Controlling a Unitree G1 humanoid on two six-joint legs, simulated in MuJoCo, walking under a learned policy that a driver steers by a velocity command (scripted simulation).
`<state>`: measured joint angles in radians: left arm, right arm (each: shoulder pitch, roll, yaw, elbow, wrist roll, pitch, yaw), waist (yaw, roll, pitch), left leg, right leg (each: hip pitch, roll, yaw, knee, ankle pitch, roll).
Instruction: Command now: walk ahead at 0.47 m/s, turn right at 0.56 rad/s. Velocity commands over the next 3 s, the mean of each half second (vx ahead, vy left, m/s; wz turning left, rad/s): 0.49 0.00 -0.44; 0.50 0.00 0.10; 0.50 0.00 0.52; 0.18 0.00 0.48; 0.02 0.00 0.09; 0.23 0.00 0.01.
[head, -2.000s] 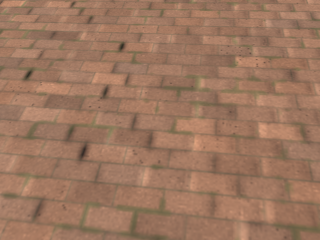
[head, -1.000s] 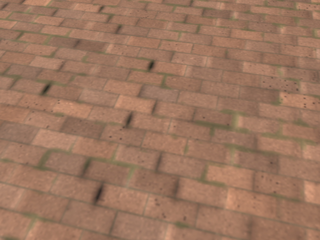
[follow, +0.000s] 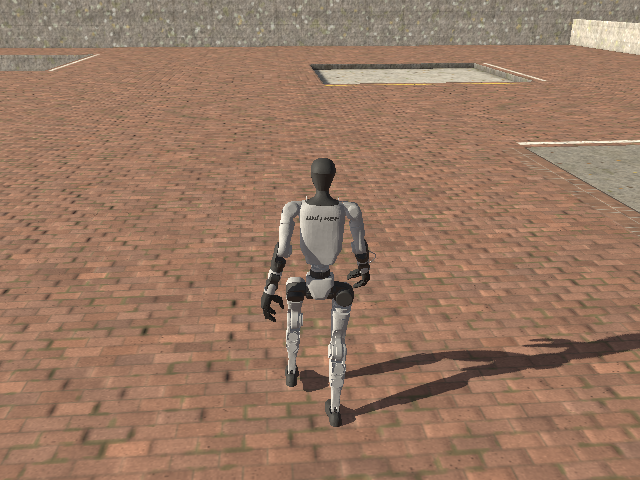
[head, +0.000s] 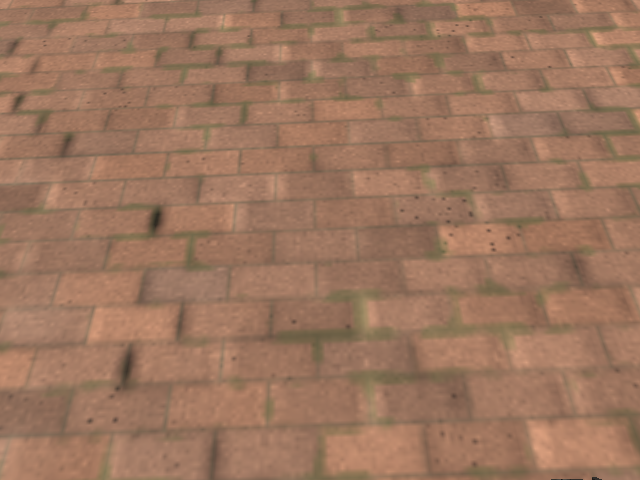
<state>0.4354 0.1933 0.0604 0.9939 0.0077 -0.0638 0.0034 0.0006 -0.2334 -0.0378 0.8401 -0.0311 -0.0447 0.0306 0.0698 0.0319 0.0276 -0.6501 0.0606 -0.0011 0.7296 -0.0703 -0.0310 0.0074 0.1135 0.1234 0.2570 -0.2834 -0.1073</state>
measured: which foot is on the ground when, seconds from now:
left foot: up 0.00-0.12, down 0.14-0.64, up 0.66-1.00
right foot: down 0.00-0.14, up 0.16-0.60, down 0.62-1.00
